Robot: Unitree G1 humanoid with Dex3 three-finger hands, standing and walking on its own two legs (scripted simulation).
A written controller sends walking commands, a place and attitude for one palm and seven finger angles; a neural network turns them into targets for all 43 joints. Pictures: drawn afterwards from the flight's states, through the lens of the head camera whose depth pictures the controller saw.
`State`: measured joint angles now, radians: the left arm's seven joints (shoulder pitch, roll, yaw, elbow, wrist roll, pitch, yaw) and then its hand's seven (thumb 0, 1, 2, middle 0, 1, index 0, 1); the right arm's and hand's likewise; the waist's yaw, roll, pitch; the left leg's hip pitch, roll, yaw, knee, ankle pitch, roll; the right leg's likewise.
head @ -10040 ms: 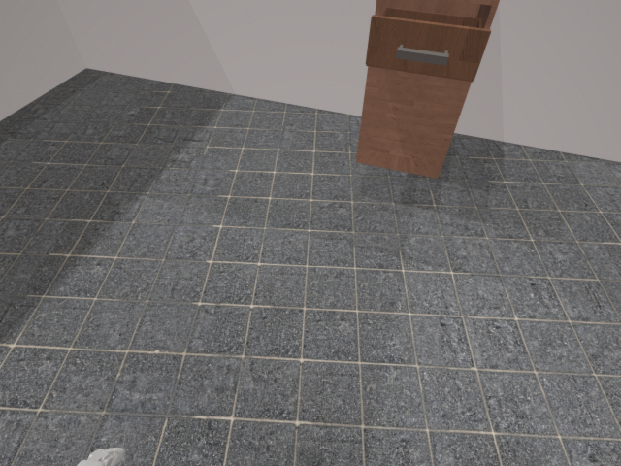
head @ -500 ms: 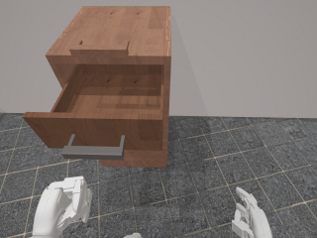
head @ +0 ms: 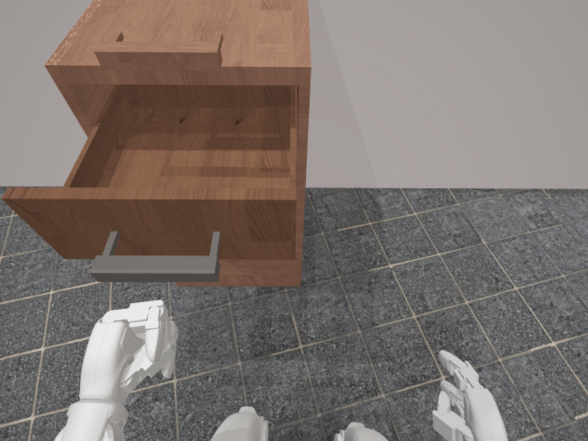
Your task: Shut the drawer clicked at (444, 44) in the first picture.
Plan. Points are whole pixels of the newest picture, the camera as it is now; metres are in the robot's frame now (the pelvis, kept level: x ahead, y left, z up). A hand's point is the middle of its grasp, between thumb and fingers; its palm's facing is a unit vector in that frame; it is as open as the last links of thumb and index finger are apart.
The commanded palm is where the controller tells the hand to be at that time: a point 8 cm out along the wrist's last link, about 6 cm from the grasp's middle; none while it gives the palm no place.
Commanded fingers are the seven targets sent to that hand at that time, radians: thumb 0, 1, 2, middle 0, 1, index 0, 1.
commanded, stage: bring the fist close to the handle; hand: left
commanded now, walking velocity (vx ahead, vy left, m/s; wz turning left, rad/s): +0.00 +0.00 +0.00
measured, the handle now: (161, 253) +0.36 +0.21 +0.02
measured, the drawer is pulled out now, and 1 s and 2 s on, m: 0.25 0.25 0.17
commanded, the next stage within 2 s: push the drawer shut in 0.70 s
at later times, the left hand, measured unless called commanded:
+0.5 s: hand (181, 333) +0.25 +0.16 +0.02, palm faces +0.00 -1.00 -0.03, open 3.3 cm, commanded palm +0.23 +0.21 +0.02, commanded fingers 0.00 0.90 0.90 -1.40 -1.60 -1.40 -1.60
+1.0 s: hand (186, 318) +0.27 +0.16 +0.02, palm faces +0.00 -1.00 -0.04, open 3.3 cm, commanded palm +0.26 +0.22 +0.02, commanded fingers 0.00 0.90 0.90 -1.40 -1.60 -1.40 -1.60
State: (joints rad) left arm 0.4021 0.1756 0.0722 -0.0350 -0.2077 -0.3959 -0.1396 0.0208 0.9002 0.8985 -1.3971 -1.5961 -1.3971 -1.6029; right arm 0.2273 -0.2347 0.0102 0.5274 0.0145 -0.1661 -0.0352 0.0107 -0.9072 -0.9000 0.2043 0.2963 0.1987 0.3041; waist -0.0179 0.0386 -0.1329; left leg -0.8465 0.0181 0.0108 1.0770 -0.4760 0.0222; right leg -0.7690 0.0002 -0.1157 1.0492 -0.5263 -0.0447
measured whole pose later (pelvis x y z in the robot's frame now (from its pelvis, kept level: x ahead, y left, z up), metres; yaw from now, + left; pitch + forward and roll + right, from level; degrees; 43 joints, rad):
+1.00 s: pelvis -0.01 +0.01 -0.02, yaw +0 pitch +18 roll -2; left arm 0.18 0.19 0.05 0.10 -0.17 -0.40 -0.08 0.02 0.90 0.90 -1.40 -1.60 -1.40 -1.60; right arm 0.20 -0.24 0.02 0.52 0.01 -0.07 -0.03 0.01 -0.91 -0.90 0.20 0.30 0.20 0.30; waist -0.02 0.04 -0.16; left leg -1.00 0.02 0.01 1.20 -0.51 0.03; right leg -0.92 0.00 -0.12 1.16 -0.56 -0.04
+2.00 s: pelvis -0.04 +0.02 -0.02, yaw -1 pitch +18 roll -3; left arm -0.44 0.25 0.14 0.73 -0.14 -0.46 -0.05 -0.03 0.75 0.98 -1.40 -1.60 -1.40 -1.60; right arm 0.25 -0.26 0.04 0.65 0.01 -0.06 -0.04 0.01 -0.91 -0.90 0.21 0.30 0.20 0.30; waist -0.07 0.03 -0.12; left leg -1.06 0.01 0.01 1.18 -0.44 0.05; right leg -0.98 -0.01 -0.11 1.15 -0.49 -0.03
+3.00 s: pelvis -0.03 +0.01 -0.04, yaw -2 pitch +25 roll -4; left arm -0.92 0.47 0.35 1.19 -0.06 -0.47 -0.13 -0.03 0.72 0.96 -1.40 -1.60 -1.40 -1.60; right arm 0.33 -0.27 0.05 0.66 -0.03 0.01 -0.01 0.00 -0.91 -0.90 0.21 0.30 0.20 0.30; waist -0.17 0.04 -0.13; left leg -1.23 0.04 -0.01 1.25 -0.47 0.04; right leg -1.14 0.02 -0.13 1.19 -0.50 -0.04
